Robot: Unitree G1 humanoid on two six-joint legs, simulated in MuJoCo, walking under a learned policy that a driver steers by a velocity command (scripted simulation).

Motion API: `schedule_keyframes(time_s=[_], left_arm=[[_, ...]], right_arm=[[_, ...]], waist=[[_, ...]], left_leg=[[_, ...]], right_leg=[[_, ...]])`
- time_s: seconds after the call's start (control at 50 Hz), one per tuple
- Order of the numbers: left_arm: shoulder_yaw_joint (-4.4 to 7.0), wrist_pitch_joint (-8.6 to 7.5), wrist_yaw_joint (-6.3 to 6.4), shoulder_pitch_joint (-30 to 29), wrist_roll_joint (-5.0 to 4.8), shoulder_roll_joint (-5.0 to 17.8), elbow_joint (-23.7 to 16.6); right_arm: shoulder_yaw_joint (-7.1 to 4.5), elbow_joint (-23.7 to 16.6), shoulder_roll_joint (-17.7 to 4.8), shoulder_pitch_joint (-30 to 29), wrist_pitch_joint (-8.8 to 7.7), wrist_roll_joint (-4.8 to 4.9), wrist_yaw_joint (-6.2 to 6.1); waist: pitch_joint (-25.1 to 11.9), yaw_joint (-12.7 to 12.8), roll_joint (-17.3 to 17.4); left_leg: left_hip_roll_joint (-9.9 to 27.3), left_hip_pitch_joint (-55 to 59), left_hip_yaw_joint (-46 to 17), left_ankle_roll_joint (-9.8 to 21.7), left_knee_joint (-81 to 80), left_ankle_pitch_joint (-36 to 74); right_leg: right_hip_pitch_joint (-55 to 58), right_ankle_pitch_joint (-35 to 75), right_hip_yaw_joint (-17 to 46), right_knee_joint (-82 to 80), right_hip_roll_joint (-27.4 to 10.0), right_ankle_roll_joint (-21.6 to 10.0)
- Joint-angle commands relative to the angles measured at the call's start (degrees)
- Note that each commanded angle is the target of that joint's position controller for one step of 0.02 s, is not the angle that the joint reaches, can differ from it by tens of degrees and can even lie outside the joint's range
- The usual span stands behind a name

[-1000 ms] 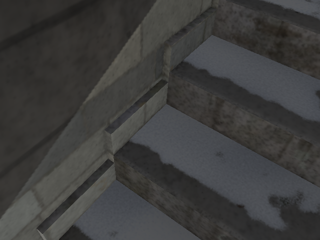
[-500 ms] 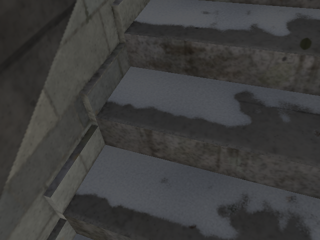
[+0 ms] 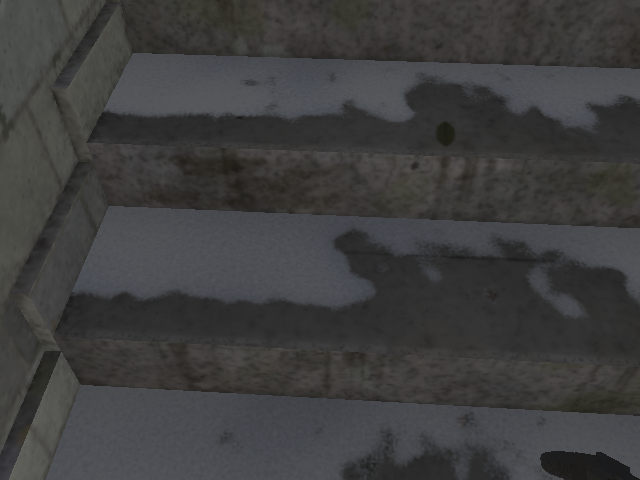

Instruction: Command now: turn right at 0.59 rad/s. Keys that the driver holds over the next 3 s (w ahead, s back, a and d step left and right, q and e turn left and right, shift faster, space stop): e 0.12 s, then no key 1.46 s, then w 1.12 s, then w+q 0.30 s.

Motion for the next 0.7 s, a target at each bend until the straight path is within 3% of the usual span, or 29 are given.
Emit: schedule_keyframes(time_s=[0.02,0.04,0.06,0.08,0.1,0.12,0.14,0.16,0.2,0.24,0.26,0.3,0.32,0.34,0.38,0.42,0.44,0.46,0.48,0.5,0.52,0.56,0.6,0.66,0.7], left_arm=[[-0.08,-1.72,-1.53,0.9,0.62,-1.7,-1.5],[1.89,-2.44,-1.92,3.2,0.08,5.2,-1.7],[2.72,-1.77,-1.46,0.8,-0.7,7.9,-0.9],[2.69,-0.76,-1.16,-2.5,-0.23,8.5,-0.9],[1.81,0.48,-0.94,-4.5,0.54,6.4,-1.7],[0.92,1.04,-0.85,-4.9,0.66,4.6,-2.6],[0.22,0.92,-1.11,-5.2,0.77,3.3,-2.8],[-0.45,0.81,-1.03,-4.3,0.17,1.9,-2.1],[-1.47,0.88,-0.58,-5.0,-0.46,0.6,-2.7],[-1.77,0.63,-0.06,-5.3,0.41,0.9,-2.4],[-1.52,0.59,-0.53,-4.6,0.81,1.7,-1.1],[-2.39,-0.53,-0.76,-8.5,-0.05,-0.6,-1.8],[-2.03,-0.87,-0.82,-9.5,0.0,0.2,-1.6],[-1.77,-0.69,-0.68,-5.7,0.05,0.1,0.6],[-1.25,-0.57,-0.62,-2.8,0.58,0.8,2.4],[-0.84,-0.8,-0.75,-1.4,0.54,0.1,3.7],[-0.43,-0.48,-1.12,-1.8,1.26,0.5,3.5],[0.06,-0.28,-1.21,-0.6,1.85,3.1,3.1],[0.51,0.27,-1.18,-0.6,2.47,6.2,3.0],[-0.31,0.48,-1.19,0.2,2.27,1.8,3.8],[-1.24,0.23,-1.53,-1.2,1.98,-1.8,3.4],[-1.67,-0.71,-1.84,-3.0,2.62,-2.7,4.0],[-1.2,-1.29,-1.71,-1.8,2.54,-1.1,5.7],[-0.09,-2.07,-1.55,1.9,2.11,0.6,8.6],[0.5,-1.76,-1.57,3.6,2.12,0.8,9.9]], right_arm=[[-3.6,-2.9,-8.8,8.0,-0.05,-2.44,0.29],[-3.93,-5.0,-8.9,6.1,-0.42,-3.13,0.42],[-2.92,-6.1,-5.0,3.4,-0.67,-2.38,0.15],[-1.96,-6.2,-2.4,1.7,-0.52,-2.4,-0.47],[-1.53,-6.1,-2.2,1.2,0.13,-2.16,-1.57],[-1.16,-4.4,-2.8,0.8,1.34,-1.42,-2.64],[-0.93,-3.8,-2.8,2.0,1.87,-1.43,-3.27],[-0.36,-2.9,-2.1,4.7,2.32,-2.1,-3.36],[-0.08,-2.4,-1.7,5.9,2.38,-1.95,-3.16],[-1.02,-2.2,-2.5,7.3,1.75,-1.86,-2.54],[-1.18,-3.2,-2.1,4.7,0.47,-1.97,-1.49],[-2.56,-2.0,-5.6,5.4,-0.11,-1.12,-1.03],[-2.9,-1.4,-6.2,6.7,-0.79,-1.33,-0.76],[-2.86,-0.7,-5.7,6.9,-0.74,-1.43,-0.53],[-2.77,0.8,-5.1,7.9,-0.86,-0.96,0.28],[-2.1,2.5,-3.4,8.2,-0.61,-0.51,1.18],[-2.02,4.1,-3.4,9.2,-0.64,-0.25,1.67],[-1.94,5.1,-3.1,10.0,-1.29,-0.14,2.31],[-1.04,5.4,-0.4,11.1,-2.53,-1.14,2.82],[-0.45,7.5,1.5,12.5,-2.56,-1.08,1.95],[-1.17,8.4,-0.8,12.4,-2.0,-0.57,1.3],[-1.48,10.0,-1.5,11.4,-0.8,-0.52,0.77],[-1.71,11.3,-2.0,12.1,-0.72,-1.27,0.93],[-1.8,14.9,-2.0,13.5,-0.82,0.11,1.93],[-2.0,16.8,-2.5,14.0,-0.66,0.06,2.26]], waist=[[-6.9,-3.3,12.6],[-11.0,-1.0,16.7],[-6.2,-1.8,12.8],[-2.9,-2.7,9.3],[-1.5,-2.8,7.9],[1.9,-1.9,9.6],[1.9,-2.3,8.4],[0.6,-2.7,7.1],[0.1,-3.1,5.6],[0.0,-4.3,7.2],[-2.2,-4.5,6.0],[0.2,-5.9,7.6],[1.1,-6.9,7.4],[0.2,-6.2,7.5],[1.5,-5.6,7.2],[2.8,-4.2,5.8],[2.8,-3.5,4.7],[1.2,-3.3,2.3],[-1.8,-4.9,-7.3],[-4.9,-3.8,-10.3],[-1.4,-3.9,-7.9],[2.2,-3.9,-7.2],[3.2,-4.2,-4.7],[1.5,-3.8,-1.0],[0.0,-3.4,-0.2]], left_leg=[[20.8,33.7,-20.6,9.6,-7.6,35.5],[28.7,25.6,-33.6,17.6,-13.0,30.7],[26.1,21.7,-31.3,18.8,-13.8,15.1],[22.0,17.7,-25.4,16.6,-14.3,2.3],[18.5,13.7,-21.9,15.4,-14.9,-5.4],[15.1,10.5,-16.7,15.9,-15.8,-7.2],[13.4,9.4,-13.2,15.6,-15.5,-6.7],[12.8,10.8,-11.7,16.2,-15.8,-5.6],[12.7,13.7,-9.9,16.8,-15.5,-2.6],[14.5,16.5,-10.8,17.5,-17.5,-5.5],[15.6,16.2,-10.2,16.4,-18.4,-3.8],[15.9,14.3,-10.0,16.4,-21.4,-7.9],[17.3,13.3,-10.8,16.9,-21.8,-7.8],[16.6,10.7,-9.3,17.3,-21.7,-6.2],[16.8,9.3,-8.3,17.6,-20.6,-4.8],[14.7,9.0,-6.0,15.8,-17.4,-4.3],[14.0,8.1,-5.3,13.6,-16.0,0.1],[11.9,6.0,-2.8,10.2,-12.5,1.1],[7.0,-2.2,2.5,5.5,-7.2,-2.6],[5.7,3.6,3.1,2.4,-5.5,-6.2],[5.7,7.1,2.6,1.5,-5.4,-4.7],[5.8,9.3,2.2,1.5,-8.0,-1.9],[6.6,11.6,1.4,1.7,-11.0,1.0],[7.7,14.1,0.9,2.1,-14.1,7.7],[7.9,15.0,1.3,2.1,-14.5,8.1]], right_leg=[[-23.2,-18.6,-0.6,22.8,2.9,1.0],[-23.9,-20.0,-3.3,31.1,-1.2,5.2],[-25.9,-14.7,-5.8,39.1,-5.0,7.8],[-27.5,-10.1,-7.4,43.3,-7.2,8.5],[-27.2,-6.0,-7.6,48.2,-8.1,9.4],[-28.4,-2.0,-10.0,48.9,-6.8,10.9],[-27.2,1.2,-11.4,48.7,-6.3,11.0],[-27.0,3.3,-11.5,47.8,-5.9,11.0],[-27.5,3.4,-11.7,42.0,-5.7,11.1],[-27.7,1.5,-12.1,33.9,-8.2,11.3],[-22.1,1.6,-13.3,29.3,-10.0,10.0],[-17.5,-1.2,-15.9,18.0,-12.0,8.1],[-15.5,1.2,-16.1,16.6,-12.9,7.3],[-9.1,1.0,-17.1,14.2,-12.0,6.4],[-3.7,0.4,-17.5,6.3,-11.2,3.9],[2.6,3.2,-19.4,-8.4,-9.3,1.5],[7.2,8.1,-17.9,-15.9,-9.3,0.4],[13.6,15.8,-13.0,-17.7,-12.3,-0.5],[21.4,28.8,-5.1,-15.1,-18.3,-4.0],[14.5,16.4,-1.3,-19.1,-21.2,-9.5],[10.0,8.0,-0.8,-21.7,-19.5,-9.5],[7.1,6.8,-3.4,-22.9,-17.0,-7.3],[7.9,14.1,-5.4,-22.8,-15.3,-5.3],[13.9,34.3,-9.2,-20.6,-14.4,-3.4],[17.2,39.4,-9.9,-20.8,-14.2,-3.0]])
